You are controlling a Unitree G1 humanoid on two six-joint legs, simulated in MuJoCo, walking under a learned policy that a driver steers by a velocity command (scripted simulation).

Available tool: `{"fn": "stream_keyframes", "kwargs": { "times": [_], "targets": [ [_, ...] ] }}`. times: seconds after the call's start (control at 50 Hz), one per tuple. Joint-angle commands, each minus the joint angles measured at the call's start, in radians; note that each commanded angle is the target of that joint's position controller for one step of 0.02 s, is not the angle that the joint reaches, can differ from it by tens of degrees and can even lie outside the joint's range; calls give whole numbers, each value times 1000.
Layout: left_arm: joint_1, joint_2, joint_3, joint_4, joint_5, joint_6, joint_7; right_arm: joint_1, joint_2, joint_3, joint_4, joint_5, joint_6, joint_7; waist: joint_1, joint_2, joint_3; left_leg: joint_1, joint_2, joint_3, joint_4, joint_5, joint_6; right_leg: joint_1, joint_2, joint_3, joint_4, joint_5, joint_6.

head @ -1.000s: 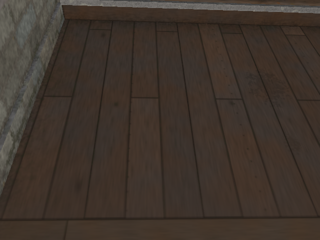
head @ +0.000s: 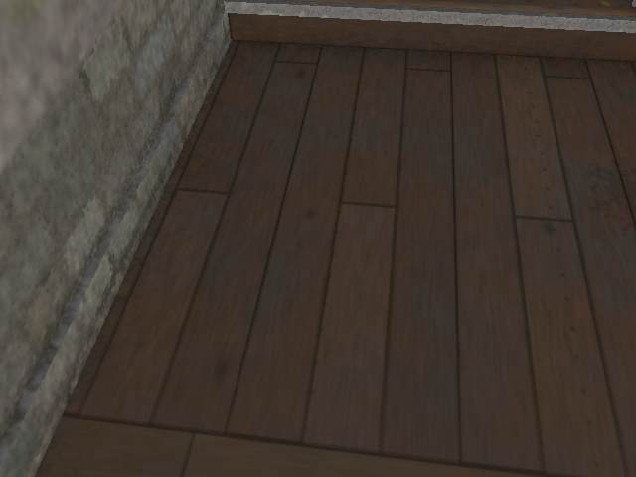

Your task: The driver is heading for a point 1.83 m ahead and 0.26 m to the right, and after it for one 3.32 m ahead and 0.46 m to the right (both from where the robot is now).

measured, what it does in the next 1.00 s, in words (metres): stands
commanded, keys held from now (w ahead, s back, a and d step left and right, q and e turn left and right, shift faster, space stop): no key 0.88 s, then w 0.12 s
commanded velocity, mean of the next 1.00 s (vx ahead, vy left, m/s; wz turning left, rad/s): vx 0.01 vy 0.00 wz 0.00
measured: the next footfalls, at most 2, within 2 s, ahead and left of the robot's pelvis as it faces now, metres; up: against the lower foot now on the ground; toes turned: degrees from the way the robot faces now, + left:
left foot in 1.22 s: +0.07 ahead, +0.13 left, +0.00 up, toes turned +5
right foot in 1.60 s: +0.37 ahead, -0.02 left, +0.16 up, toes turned -6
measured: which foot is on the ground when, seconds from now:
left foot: down 0.00-0.96, up 0.98-1.00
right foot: down 0.00-1.00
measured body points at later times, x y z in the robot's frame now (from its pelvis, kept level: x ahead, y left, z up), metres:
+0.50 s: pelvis +0.00 +0.00 +0.00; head +0.01 -0.01 +0.45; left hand +0.00 +0.21 -0.15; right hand -0.02 -0.20 -0.16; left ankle -0.01 +0.13 -0.74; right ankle +0.01 -0.08 -0.74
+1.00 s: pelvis +0.00 +0.00 +0.00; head +0.01 +0.00 +0.45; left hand -0.01 +0.22 -0.16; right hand -0.03 -0.20 -0.16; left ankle -0.01 +0.13 -0.74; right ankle +0.01 -0.08 -0.74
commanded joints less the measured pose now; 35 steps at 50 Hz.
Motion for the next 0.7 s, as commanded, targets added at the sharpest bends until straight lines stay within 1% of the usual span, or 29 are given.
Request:
{"fn": "stream_keyframes", "kwargs": {
  "times": [0.02,0.06,0.08,0.18,0.36,0.7],
  "targets": [
    [46,73,12,-22,-1,-8,3,74,-53,-4,-12,0,-7,-2,1,-11,47,-97,65,-45,-69,84,42,56,-136,145,-83,67,-30],
    [53,71,10,-9,-1,-7,3,78,-53,-1,0,-1,-6,-3,2,-10,51,-96,66,-44,-71,83,42,57,-136,146,-86,67,-32],
    [56,66,7,-2,-2,-7,0,83,-40,4,5,4,-6,-2,6,-9,54,-98,67,-44,-65,86,42,61,-140,151,-88,75,-34],
    [66,67,0,28,-3,-4,-1,97,-45,11,28,2,-6,-2,6,-15,61,-94,70,-45,-69,83,43,64,-139,153,-93,76,-36],
    [83,70,-11,73,-4,-1,-2,118,-41,24,62,2,-4,-4,7,-11,72,-92,74,-45,-73,81,47,67,-139,154,-96,76,-38],
    [106,65,-26,124,-6,2,-1,143,-35,40,98,4,-3,-4,8,-7,86,-97,79,-45,-76,76,52,61,-140,156,-99,61,-39]
  ]
}}
Keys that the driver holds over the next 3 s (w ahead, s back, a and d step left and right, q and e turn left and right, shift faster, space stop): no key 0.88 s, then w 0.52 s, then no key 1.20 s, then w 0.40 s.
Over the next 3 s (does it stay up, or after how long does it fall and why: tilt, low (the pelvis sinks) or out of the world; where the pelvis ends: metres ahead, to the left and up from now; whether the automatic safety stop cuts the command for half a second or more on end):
stays up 0.48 0.09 0.14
